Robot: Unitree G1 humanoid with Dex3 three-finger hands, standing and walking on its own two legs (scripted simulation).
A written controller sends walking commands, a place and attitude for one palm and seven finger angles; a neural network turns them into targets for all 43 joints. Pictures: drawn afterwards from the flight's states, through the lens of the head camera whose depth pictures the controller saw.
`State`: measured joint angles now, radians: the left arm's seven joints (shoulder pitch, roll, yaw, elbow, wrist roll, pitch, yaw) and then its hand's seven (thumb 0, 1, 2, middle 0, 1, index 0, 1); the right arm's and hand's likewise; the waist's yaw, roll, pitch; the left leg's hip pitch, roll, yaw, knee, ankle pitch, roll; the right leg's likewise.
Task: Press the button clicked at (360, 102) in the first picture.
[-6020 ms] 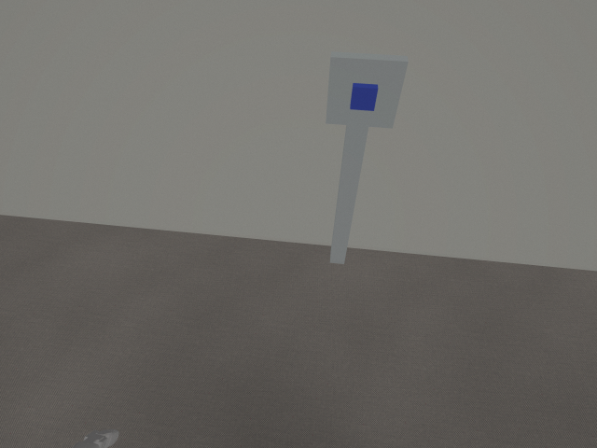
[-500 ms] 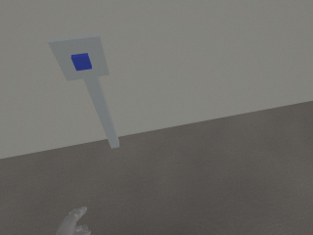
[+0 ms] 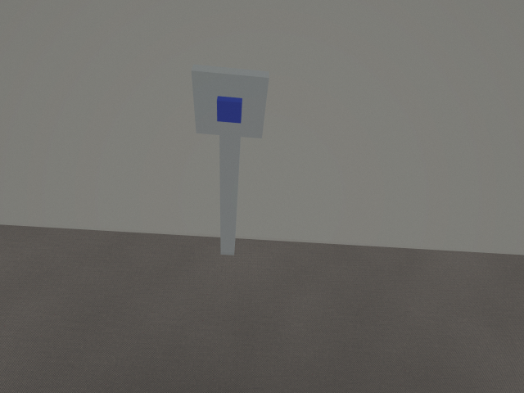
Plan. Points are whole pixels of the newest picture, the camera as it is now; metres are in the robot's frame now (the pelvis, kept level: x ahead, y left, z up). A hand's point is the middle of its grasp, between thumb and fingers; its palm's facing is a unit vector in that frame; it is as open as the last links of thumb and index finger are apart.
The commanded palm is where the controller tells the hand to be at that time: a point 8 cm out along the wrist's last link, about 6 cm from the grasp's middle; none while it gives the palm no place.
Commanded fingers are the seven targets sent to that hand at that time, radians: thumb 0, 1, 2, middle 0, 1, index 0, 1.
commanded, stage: take the last steps up to it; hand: left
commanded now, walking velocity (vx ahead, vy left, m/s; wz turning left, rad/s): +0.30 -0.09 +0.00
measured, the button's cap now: (229, 109) +0.74 +0.14 +0.01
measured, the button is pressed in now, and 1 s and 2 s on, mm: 0 0 0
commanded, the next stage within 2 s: come to a stop and stand still in 0.66 s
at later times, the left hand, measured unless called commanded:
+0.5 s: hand (202, 334) +0.25 +0.12 -0.17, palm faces -0.06 -0.98 -0.17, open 7.4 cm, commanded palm none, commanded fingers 0.00 0.90 0.90 -0.20 -0.30 -0.20 -0.30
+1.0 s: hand (202, 360) +0.21 +0.12 -0.19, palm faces +0.09 -0.99 -0.14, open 7.4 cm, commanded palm none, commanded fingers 0.00 0.90 0.90 -0.20 -0.30 -0.20 -0.30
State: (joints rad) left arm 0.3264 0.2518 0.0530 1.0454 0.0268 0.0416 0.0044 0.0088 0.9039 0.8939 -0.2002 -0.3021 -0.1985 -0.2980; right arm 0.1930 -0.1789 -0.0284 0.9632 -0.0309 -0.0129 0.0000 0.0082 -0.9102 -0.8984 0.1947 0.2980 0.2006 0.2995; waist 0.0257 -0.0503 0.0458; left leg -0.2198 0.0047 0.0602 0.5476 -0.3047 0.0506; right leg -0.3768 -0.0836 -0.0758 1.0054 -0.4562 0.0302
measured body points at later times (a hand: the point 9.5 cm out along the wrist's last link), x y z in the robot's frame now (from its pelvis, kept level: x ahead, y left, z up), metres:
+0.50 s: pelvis +0.13 -0.05 -0.01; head +0.16 -0.05 +0.44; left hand +0.25 +0.18 -0.15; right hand -0.01 -0.24 -0.15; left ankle +0.00 +0.08 -0.73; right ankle +0.20 -0.16 -0.74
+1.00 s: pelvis +0.25 -0.04 +0.00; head +0.25 -0.01 +0.45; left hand +0.21 +0.17 -0.18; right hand +0.37 -0.26 -0.13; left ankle +0.31 +0.05 -0.74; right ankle +0.20 -0.17 -0.72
